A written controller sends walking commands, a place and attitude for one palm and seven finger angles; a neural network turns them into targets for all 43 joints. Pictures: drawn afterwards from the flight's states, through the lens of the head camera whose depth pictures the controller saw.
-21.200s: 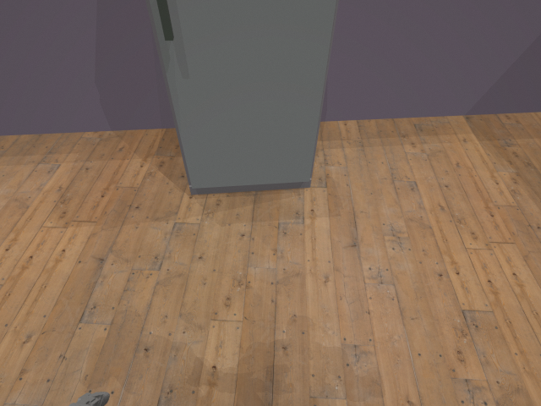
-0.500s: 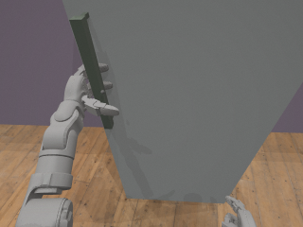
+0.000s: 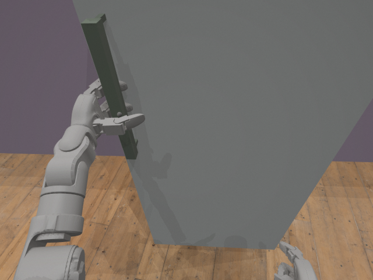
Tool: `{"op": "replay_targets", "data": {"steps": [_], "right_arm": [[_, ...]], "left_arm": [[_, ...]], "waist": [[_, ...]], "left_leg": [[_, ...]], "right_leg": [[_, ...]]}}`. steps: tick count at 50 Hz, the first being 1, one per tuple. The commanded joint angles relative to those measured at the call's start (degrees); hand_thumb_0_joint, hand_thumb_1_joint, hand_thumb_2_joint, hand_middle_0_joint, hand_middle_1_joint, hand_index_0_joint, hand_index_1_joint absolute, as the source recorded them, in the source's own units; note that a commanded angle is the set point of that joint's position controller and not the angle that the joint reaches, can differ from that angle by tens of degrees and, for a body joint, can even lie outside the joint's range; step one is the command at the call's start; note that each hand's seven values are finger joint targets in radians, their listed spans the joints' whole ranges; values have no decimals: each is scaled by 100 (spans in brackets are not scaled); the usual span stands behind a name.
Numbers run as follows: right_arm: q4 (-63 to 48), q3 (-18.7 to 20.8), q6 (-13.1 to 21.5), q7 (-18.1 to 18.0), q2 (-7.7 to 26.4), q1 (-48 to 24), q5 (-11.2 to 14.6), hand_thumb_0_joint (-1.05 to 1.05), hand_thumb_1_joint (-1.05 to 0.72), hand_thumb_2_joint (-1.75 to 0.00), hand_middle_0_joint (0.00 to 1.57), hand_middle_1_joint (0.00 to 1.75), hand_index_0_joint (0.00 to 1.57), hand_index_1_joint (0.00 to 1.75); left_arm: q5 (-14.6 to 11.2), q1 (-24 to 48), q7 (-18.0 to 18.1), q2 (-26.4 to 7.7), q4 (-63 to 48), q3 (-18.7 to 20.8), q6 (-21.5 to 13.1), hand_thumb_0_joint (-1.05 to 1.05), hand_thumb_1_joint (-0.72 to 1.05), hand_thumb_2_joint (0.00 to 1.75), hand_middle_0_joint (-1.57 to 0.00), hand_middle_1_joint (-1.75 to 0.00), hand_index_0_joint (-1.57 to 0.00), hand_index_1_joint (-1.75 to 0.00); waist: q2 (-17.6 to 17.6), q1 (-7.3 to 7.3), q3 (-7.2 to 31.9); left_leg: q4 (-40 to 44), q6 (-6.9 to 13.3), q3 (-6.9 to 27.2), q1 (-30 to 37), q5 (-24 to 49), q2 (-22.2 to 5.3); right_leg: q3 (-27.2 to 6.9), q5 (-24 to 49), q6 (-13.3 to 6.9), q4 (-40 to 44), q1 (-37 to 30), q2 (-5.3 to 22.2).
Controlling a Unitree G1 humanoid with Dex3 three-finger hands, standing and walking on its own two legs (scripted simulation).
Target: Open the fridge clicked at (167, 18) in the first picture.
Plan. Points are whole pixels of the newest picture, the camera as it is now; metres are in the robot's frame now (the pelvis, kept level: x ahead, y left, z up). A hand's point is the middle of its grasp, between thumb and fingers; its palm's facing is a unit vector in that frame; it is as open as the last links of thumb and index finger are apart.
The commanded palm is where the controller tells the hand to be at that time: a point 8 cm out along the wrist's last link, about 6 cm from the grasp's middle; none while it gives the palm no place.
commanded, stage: grip the handle and tug to test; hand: left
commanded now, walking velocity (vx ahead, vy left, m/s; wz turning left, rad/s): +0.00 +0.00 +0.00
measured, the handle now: (119, 98) +0.43 +0.17 +0.21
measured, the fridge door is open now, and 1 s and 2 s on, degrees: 0 2 18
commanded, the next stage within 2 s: pull the door a little, standing still in 1.02 s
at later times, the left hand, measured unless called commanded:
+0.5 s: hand (124, 114) +0.38 +0.14 +0.20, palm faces +0.00 -1.00 +0.01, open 5.7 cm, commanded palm +0.35 +0.20 +0.20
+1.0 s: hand (123, 120) +0.36 +0.14 +0.20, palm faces -0.01 -1.00 -0.01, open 6.0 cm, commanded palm +0.31 +0.21 +0.20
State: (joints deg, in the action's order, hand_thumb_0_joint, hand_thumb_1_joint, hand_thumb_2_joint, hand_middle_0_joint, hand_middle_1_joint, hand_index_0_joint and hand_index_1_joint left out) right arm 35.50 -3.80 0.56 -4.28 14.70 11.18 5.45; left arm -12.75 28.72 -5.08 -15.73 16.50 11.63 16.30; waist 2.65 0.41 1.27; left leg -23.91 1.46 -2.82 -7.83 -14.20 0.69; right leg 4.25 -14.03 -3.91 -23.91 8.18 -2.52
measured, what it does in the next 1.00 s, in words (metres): stands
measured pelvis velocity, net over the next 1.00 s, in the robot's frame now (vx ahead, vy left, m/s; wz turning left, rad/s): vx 0.02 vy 0.00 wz -0.04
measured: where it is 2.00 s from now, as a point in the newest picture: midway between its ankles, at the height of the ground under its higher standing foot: outside the picture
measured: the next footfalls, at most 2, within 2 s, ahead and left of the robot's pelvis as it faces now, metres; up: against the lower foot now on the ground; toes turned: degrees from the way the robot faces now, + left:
none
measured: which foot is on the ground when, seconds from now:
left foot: down 0.00-1.00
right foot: down 0.00-1.00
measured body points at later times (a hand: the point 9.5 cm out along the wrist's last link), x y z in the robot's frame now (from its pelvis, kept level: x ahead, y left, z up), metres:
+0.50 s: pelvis +0.01 +0.01 +0.00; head -0.02 -0.01 +0.45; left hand +0.38 +0.20 +0.20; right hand +0.18 -0.22 -0.09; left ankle -0.01 +0.10 -0.74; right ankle -0.01 -0.07 -0.74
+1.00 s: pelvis +0.02 +0.00 +0.00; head -0.01 -0.02 +0.45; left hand +0.36 +0.20 +0.20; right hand +0.19 -0.24 -0.08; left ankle -0.01 +0.10 -0.74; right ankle -0.01 -0.07 -0.74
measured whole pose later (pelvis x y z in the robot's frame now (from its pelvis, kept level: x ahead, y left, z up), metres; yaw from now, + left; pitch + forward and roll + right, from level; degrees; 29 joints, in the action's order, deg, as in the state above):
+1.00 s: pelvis +0.02 +0.00 +0.00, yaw -3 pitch -1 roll +0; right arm 32.1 -3.2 -1.7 -2.4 14.5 10.6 4.7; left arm -14.2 12.6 -3.9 -14.0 -4.7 13.6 21.0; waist 3.3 2.3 3.5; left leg -22.5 1.4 -5.1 -5.4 -15.7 0.2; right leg 1.7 -15.0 -3.6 -23.2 7.0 -3.2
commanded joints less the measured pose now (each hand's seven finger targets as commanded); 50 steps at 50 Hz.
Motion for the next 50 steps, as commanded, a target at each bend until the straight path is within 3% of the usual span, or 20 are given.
{"op": "replay_targets", "data": {"steps": [1, 2, 5, 9, 10, 13, 15, 17, 20, 21, 25, 27, 30, 32, 38, 40, 44, 45, 47, 50], "right_arm": [[-924, 199, 335, -27, 568, -845, 1, 0, -90, -90, 20, 30, 20, 30], [-911, 200, 354, -24, 552, -830, -2, 0, -90, -90, 20, 30, 20, 30], [-880, 223, 327, -22, 597, -816, -24, 0, -90, -90, 20, 30, 20, 30], [-915, 204, 303, -1, 553, -848, -35, 0, -90, -90, 20, 30, 20, 30], [-892, 216, 272, 0, 588, -835, -35, 0, -90, -90, 20, 30, 20, 30], [-954, 198, 264, 13, 529, -888, -44, 0, -90, -90, 20, 30, 20, 30], [-922, 205, 228, 19, 555, -870, -60, 0, -90, -90, 20, 30, 20, 30], [-986, 185, 209, 26, 517, -931, -59, 0, -90, -90, 20, 30, 20, 30], [-952, 203, 167, 22, 552, -917, -63, 0, -90, -90, 20, 30, 20, 30], [-1003, 184, 161, 28, 526, -954, -68, 0, -90, -90, 20, 30, 20, 30], [-959, 191, 101, 14, 550, -947, -55, 0, -90, -90, 20, 30, 20, 30], [-977, 187, 112, 11, 526, -959, -50, 0, -90, -90, 20, 30, 20, 30], [-970, 201, 93, 9, 548, -943, -61, 0, -90, -90, 20, 30, 20, 30], [-1024, 191, 97, 18, 515, -989, -59, 0, -90, -90, 20, 30, 20, 30], [-1192, 197, 97, 88, 497, -1083, -65, 0, -90, -90, 20, 30, 20, 30], [-1232, 229, 84, 110, 530, -1067, -71, 0, -90, -90, 20, 30, 20, 30], [-1338, 230, 94, 156, 502, -1137, -69, 0, -90, -90, 20, 30, 20, 30], [-1347, 252, 89, 159, 508, -1126, -62, 0, -90, -90, 20, 30, 20, 30], [-1390, 247, 117, 186, 492, -1140, -73, 0, -90, -90, 20, 30, 20, 30], [-1400, 269, 141, 209, 492, -1136, -85, 0, -90, -90, 20, 30, 20, 30]], "left_arm": [[-51, 2651, -7, -928, -1469, 124, -473, 0, 48, 72, -41, -134, -41, -134], [-52, 2703, -17, -733, -1469, -34, -463, 0, 53, 74, -41, -135, -41, -135], [-46, 2357, 59, -1053, -1330, 317, -376, 0, 67, 80, -43, -137, -43, -137], [-23, 2428, 112, -840, -1447, 173, -308, 0, 85, 88, -44, -139, -44, -139], [-17, 2303, 136, -1022, -1415, 305, -313, 0, 90, 90, -45, -140, -45, -140], [-7, 2364, 147, -777, -1650, 134, -314, 0, 90, 90, -45, -140, -45, -140], [0, 2262, 209, -1046, -1673, 370, -291, 0, 90, 90, -45, -140, -45, -140], [21, 2256, 234, -806, -1797, 175, -255, 0, 90, 90, -45, -140, -45, -140], [55, 2203, 274, -1070, -1806, 374, -252, 0, 90, 90, -45, -140, -45, -140], [50, 2174, 247, -875, -1864, 233, -238, 0, 90, 90, -45, -140, -45, -140], [36, 2045, 247, -1087, -1698, 404, -180, 0, 90, 90, -45, -140, -45, -140], [46, 2343, 237, -896, -1836, 198, -179, 0, 90, 90, -45, -140, -45, -140], [16, 2062, 266, -1149, -1774, 481, -163, 0, 90, 90, -45, -140, -45, -140], [7, 1996, 223, -962, -1903, 347, -154, 0, 90, 90, -45, -140, -45, -140], [-51, 1101, 153, -994, -2542, 527, -182, 0, 90, 90, -45, -140, -45, -140], [-78, 618, 152, -1275, -2740, 845, -205, 0, 90, 90, -45, -140, -45, -140], [-132, 97, 53, -1067, -3328, 755, -150, 0, 90, 90, -45, -140, -45, -140], [-141, -137, 75, -1235, -3411, 948, -140, 0, 90, 90, -45, -140, -45, -140], [-159, -409, 62, -1070, -3790, 836, -87, 0, 90, 90, -45, -140, -45, -140], [-200, -1046, 109, -1200, -4158, 1075, 22, 0, 90, 90, -45, -140, -45, -140]], "waist": [[-197, -6, 1453], [-196, 36, 1424], [-342, -89, 1430], [-325, -69, 1439], [-398, -107, 1425], [-290, -86, 1522], [-318, -153, 1499], [-353, -121, 1509], [-354, -158, 1486], [-271, -147, 1540], [-433, -152, 1396], [-223, -73, 1430], [-381, -170, 1486], [-311, -152, 1550], [-167, -308, 1743], [-436, -394, 1779], [-287, -379, 1813], [-320, -417, 1742], [-183, -411, 1819], [-239, -465, 1779]], "left_leg": [[114, 176, 312, 568, 1340, -64], [102, 172, 323, 607, 1348, -65], [106, 161, 333, 558, 1418, -66], [115, 148, 336, 555, 1474, -68], [125, 145, 343, 558, 1513, -83], [99, 135, 322, 657, 1679, -76], [111, 120, 335, 618, 1752, -79], [133, 131, 304, 598, 1723, -70], [131, 131, 314, 595, 1728, -86], [141, 138, 298, 611, 1788, -65], [153, 128, 300, 513, 1666, -81], [156, 136, 294, 598, 1629, -71], [149, 136, 294, 538, 1686, -68], [168, 139, 262, 552, 1705, -56], [134, 115, 212, 558, 2123, -52], [139, 116, 226, 467, 2251, -89], [93, 122, 134, 446, 2329, -68], [69, 117, 151, 443, 2392, -94], [44, 112, 137, 485, 2561, -88], [-30, 89, 163, 487, 2749, -104]], "right_leg": [[-449, 1719, 265, 300, -249, 350], [-412, 1706, 256, 283, -176, 340], [-414, 1778, 254, 286, -273, 338], [-376, 1808, 239, 237, -245, 334], [-386, 1826, 238, 258, -299, 336], [-365, 1991, 229, 213, -320, 329], [-363, 2055, 219, 212, -403, 330], [-359, 2037, 234, 209, -415, 331], [-382, 2039, 225, 231, -461, 332], [-385, 2116, 223, 213, -483, 338], [-379, 2016, 235, 262, -480, 329], [-392, 1943, 230, 273, -385, 328], [-406, 2052, 240, 276, -540, 334], [-407, 2137, 249, 265, -582, 343], [-405, 2796, 247, 130, -908, 366], [-392, 3034, 264, 73, -1095, 368], [-412, 3423, 329, 0, -1129, 395], [-412, 3478, 330, 2, -1131, 390], [-394, 3646, 335, -62, -1141, 399], [-356, 3855, 348, -105, -1129, 389]]}}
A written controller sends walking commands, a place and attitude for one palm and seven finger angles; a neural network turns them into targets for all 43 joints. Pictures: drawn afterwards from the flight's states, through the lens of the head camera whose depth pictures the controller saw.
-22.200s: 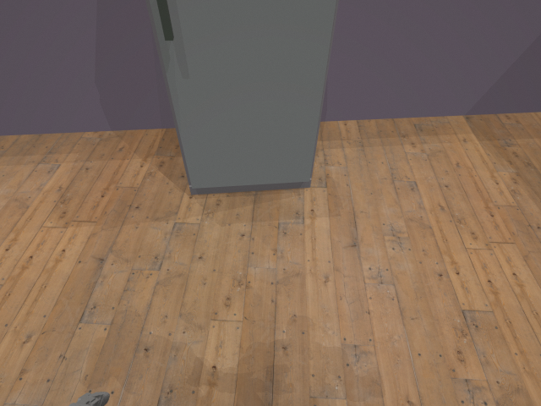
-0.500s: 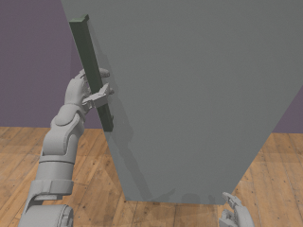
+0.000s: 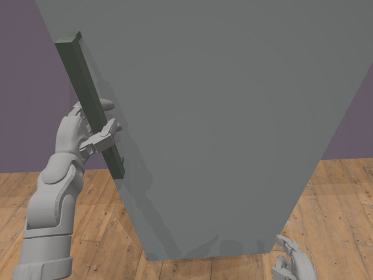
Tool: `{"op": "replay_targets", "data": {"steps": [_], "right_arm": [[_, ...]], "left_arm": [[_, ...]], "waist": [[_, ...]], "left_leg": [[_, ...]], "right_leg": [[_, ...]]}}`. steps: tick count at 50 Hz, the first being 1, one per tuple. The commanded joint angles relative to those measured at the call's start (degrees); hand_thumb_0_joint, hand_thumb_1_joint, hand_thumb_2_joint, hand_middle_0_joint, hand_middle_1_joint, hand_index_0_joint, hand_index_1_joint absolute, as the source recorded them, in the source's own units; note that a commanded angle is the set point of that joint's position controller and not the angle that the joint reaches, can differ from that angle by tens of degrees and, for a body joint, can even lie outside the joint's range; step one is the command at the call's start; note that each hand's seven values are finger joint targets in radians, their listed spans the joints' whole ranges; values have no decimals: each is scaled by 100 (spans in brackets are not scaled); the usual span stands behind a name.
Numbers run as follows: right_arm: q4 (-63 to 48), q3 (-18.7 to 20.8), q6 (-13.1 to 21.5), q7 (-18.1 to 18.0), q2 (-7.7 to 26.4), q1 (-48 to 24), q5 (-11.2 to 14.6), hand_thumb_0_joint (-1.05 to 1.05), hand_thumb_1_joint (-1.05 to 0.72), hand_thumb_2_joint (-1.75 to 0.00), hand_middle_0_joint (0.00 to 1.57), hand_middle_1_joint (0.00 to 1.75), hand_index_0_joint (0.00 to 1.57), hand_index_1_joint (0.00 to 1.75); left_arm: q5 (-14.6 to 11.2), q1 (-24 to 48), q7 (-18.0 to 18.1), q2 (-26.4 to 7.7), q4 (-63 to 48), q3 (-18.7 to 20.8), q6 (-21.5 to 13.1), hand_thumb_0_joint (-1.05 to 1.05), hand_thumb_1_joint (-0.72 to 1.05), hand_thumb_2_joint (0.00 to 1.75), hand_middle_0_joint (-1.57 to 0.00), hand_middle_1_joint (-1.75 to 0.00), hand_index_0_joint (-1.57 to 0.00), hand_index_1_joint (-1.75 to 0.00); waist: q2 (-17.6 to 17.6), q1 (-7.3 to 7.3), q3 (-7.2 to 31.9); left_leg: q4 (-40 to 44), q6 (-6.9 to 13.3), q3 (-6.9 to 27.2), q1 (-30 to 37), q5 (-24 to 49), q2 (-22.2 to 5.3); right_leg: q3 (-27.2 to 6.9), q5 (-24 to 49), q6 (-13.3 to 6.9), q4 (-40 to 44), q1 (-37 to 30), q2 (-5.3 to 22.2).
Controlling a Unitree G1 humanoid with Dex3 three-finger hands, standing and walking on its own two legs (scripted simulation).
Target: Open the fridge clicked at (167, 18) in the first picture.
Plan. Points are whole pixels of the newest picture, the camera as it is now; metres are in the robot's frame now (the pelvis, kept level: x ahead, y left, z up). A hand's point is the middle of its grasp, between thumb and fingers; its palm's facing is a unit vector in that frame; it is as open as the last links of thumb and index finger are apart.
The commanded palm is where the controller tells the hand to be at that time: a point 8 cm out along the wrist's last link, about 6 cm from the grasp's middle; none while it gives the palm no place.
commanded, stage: grip the handle and tug to test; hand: left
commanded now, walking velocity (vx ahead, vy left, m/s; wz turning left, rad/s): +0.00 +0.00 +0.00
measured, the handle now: (101, 117) +0.38 +0.18 +0.20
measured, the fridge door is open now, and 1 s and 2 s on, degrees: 2 18 34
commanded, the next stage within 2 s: pull the door a little, standing still in 0.02 s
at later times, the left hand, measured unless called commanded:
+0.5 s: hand (105, 179) +0.24 +0.14 +0.19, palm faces +0.09 -0.99 -0.13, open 6.7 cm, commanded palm +0.20 +0.19 +0.20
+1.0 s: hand (110, 212) +0.18 +0.12 +0.18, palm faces +0.12 -0.98 -0.18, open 7.3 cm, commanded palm +0.15 +0.17 +0.19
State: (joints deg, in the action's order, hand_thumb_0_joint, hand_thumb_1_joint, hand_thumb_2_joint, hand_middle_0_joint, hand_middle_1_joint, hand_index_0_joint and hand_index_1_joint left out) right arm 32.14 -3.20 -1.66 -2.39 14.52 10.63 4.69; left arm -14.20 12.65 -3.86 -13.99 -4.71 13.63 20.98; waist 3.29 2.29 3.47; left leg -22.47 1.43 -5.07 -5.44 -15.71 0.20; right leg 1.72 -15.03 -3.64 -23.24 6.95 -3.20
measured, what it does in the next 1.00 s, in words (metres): shifts its weight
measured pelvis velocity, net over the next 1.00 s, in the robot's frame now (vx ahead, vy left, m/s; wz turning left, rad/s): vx -0.08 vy -0.02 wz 0.08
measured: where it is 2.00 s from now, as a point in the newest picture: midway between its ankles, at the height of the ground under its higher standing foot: outside the picture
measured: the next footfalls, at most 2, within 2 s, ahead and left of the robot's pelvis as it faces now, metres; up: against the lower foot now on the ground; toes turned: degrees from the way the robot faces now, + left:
left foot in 1.16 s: -0.07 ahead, +0.11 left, +0.00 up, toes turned +8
left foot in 1.70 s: -0.22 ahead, +0.02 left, +0.00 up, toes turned +28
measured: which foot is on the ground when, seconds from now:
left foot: down 0.00-1.00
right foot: down 0.00-1.00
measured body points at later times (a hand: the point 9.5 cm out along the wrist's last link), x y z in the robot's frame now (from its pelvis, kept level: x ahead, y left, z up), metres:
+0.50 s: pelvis -0.02 +0.00 +0.00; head -0.04 -0.03 +0.45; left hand +0.23 +0.19 +0.20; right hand +0.20 -0.20 -0.07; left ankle -0.04 +0.10 -0.74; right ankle -0.03 -0.07 -0.74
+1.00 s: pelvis -0.08 -0.02 -0.01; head -0.05 -0.03 +0.44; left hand +0.17 +0.17 +0.19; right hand +0.08 -0.23 -0.11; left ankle -0.04 +0.10 -0.74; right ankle -0.03 -0.07 -0.74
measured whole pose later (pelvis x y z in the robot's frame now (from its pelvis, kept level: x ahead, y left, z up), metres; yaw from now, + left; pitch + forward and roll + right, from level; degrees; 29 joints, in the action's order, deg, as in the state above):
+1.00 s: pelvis -0.08 -0.02 -0.01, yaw +4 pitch +0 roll +0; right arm 32.9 -1.2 -0.4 -2.2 9.7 11.3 0.4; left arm -3.4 -8.6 7.0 -14.1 -27.5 1.0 -4.9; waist 1.9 3.6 -3.8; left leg -29.2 1.1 -0.6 -19.3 -11.0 0.0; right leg 7.0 -9.7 -5.2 -26.4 17.7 -2.8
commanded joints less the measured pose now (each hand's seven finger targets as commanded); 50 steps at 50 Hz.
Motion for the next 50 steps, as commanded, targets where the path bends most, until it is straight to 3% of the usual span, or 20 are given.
{"op": "replay_targets", "data": {"steps": [1, 3, 5, 6, 7, 10, 11, 17, 18, 19, 20, 21, 22, 25, 28, 35, 42, 46, 49, 50], "right_arm": [[-1036, 189, 357, 16, 505, -1099, -4, 0, -90, -90, 20, 30, 20, 30], [-978, 203, 364, -15, 510, -1091, 4, 0, -90, -90, 20, 30, 20, 30], [-926, 197, 355, -53, 517, -1120, 13, 0, -90, -90, 20, 30, 20, 30], [-920, 185, 367, -61, 486, -1152, 13, 0, -90, -90, 20, 30, 20, 30], [-874, 147, 394, -66, 463, -1194, 17, 0, -90, -90, 20, 30, 20, 30], [-902, 153, 445, -50, 480, -1215, -17, 0, -90, -90, 20, 30, 20, 30], [-922, 150, 429, -42, 467, -1226, -34, 0, -90, -90, 20, 30, 20, 30], [-1096, 90, 324, 6, 390, -1377, -69, 0, -90, -90, 20, 30, 20, 30], [-1041, 87, 304, -22, 416, -1360, -73, 0, -90, -90, 20, 30, 20, 30], [-1144, 173, 259, -61, 450, -1012, -230, 0, -90, -90, 20, 30, 20, 30], [-844, 215, 226, -76, 428, -891, -322, 0, -90, -90, 20, 30, 20, 30], [-841, 220, 166, -36, 404, -931, -365, 0, -90, -90, 20, 30, 20, 30], [-904, 225, 116, -11, 384, -912, -384, 0, -90, -90, 20, 30, 20, 30], [-951, 287, -19, -13, 362, -858, -396, 0, -90, -90, 20, 30, 20, 30], [-1067, 330, -105, -12, 288, -769, -391, 0, -90, -90, 20, 30, 20, 30], [-1104, 359, 3, -48, 226, -723, -413, 0, -90, -90, 20, 30, 20, 30], [-1004, 356, 279, -49, 134, -710, -456, 0, -90, -90, 20, 30, 20, 30], [-894, 404, 431, -33, 83, -597, -444, 0, -90, -90, 20, 30, 20, 30], [-791, 446, 522, 9, 5, -458, -402, 0, -90, -90, 20, 30, 20, 30], [-753, 476, 535, 22, 53, -423, -392, 0, -90, -90, 20, 30, 20, 30]], "left_arm": [[-57, 616, -38, -1203, -2055, 674, -391, 0, 90, 90, -45, -140, -45, -140], [-86, 838, -2, -1307, -2018, 760, -281, 0, 90, 90, -45, -140, -45, -140], [-39, 1189, 76, -1318, -2114, 646, -209, 0, 90, 90, -45, -140, -45, -140], [-14, 1233, 109, -1207, -2097, 542, -160, 0, 90, 90, -45, -140, -45, -140], [22, 1701, 108, -641, -2149, -143, -122, 0, 90, 90, -45, -140, -45, -140], [15, 1004, 218, -422, -2394, -347, -64, 0, 90, 90, -45, -140, -45, -140], [63, 924, 218, -430, -2598, -403, -81, 0, 90, 90, -45, -140, -45, -140], [106, -2, 61, -350, -3337, -623, -111, 0, 90, 90, -45, -140, -45, -140], [79, 33, 73, -696, -3224, -239, -89, 0, 90, 90, -45, -140, -45, -140], [614, 1129, 576, -1636, -4164, 72, -1247, 0, 90, 90, -45, -140, -45, -140], [685, 725, 763, -1457, -3561, 89, -1704, 0, 90, 90, -45, -140, -45, -140], [765, -125, 777, -835, -3077, -383, -1898, 0, 90, 90, -45, -140, -45, -140], [807, -496, 785, -725, -3224, -527, -2077, 0, 90, 90, -45, -140, -45, -140], [912, -651, 875, -887, -3724, -530, -2583, 0, 90, 90, -45, -140, -45, -140], [986, -1096, 935, -751, -3795, -661, -2869, 0, 90, 90, -45, -140, -45, -140], [1121, -1422, 1010, -731, -3986, -762, -3274, 0, 90, 90, -45, -140, -45, -140], [1167, -1180, 1057, -686, -4063, -791, -3444, 0, 90, 90, -45, -140, -45, -140], [1182, -992, 1081, -705, -4089, -732, -3455, 0, 90, 90, -45, -140, -45, -140], [1202, -845, 1130, -792, -4091, -693, -3448, 0, 90, 90, -45, -140, -45, -140], [1205, -866, 1156, -848, -4068, -663, -3406, 0, 90, 90, -45, -140, -45, -140]], "waist": [[-331, -576, 1497], [-471, -520, 1389], [-213, -454, 1213], [-199, -427, 1236], [9, -289, 1115], [-330, -362, 1129], [-272, -370, 1289], [-493, -416, 1042], [-604, -423, 982], [-405, -241, -277], [-623, -179, -391], [-798, -187, -288], [-718, -219, 18], [-236, -188, 722], [-244, -166, 1231], [-421, -157, 1022], [-86, -132, 812], [-373, -63, 806], [-951, 14, 811], [-943, 9, 818]], "left_leg": [[-175, 104, 361, 218, 2847, -47], [-203, 112, 375, 177, 2599, -29], [-233, 116, 379, 252, 2476, -5], [-227, 119, 394, 257, 2463, 10], [-269, 114, 385, 367, 2459, 29], [-306, 100, 506, 462, 2328, -22], [-288, 105, 510, 467, 2343, -7], [-300, 150, 553, 316, 2025, -18], [-299, 153, 548, 247, 1922, -14], [-589, 272, 551, 5, 1446, -236], [-682, 229, 715, -40, 1141, -196], [-667, 214, 771, 32, 1111, -235], [-619, 224, 733, 131, 1191, -291], [-494, 245, 659, 367, 1654, -416], [-416, 250, 749, 357, 2179, -562], [-50, 268, 1199, -291, 2031, -774], [260, 360, 1598, -1175, 1257, -1028], [-111, 257, 1317, -1303, 402, -717], [-1117, 92, 729, -930, 38, -268], [-1529, 32, 637, -839, -67, -185]], "right_leg": [[-107, 3981, 354, -162, -926, 468], [-103, 3782, 387, -113, -790, 447], [-124, 3483, 361, -50, -611, 428], [-114, 3384, 364, -44, -565, 427], [-86, 3222, 344, -43, -341, 426], [-9, 2879, 324, -59, -251, 395], [-17, 2869, 316, -103, -342, 412], [-35, 2619, 337, -93, -249, 439], [-38, 2540, 344, -51, -239, 430], [-913, 2337, 584, 668, 999, 839], [-955, 1733, 442, 898, 1170, 983], [-997, 1491, 371, 936, 1193, 1026], [-962, 1598, 408, 868, 1051, 1065], [-765, 2206, 466, 501, 630, 1096], [-612, 2316, 457, 189, 264, 1009], [-391, 1341, 403, -35, 229, 773], [-441, 589, 321, -339, 69, 701], [-662, 26, 175, 280, 204, 1008], [-967, -608, -47, 1013, 736, 1671], [-979, -610, -192, 1093, 861, 1889]]}}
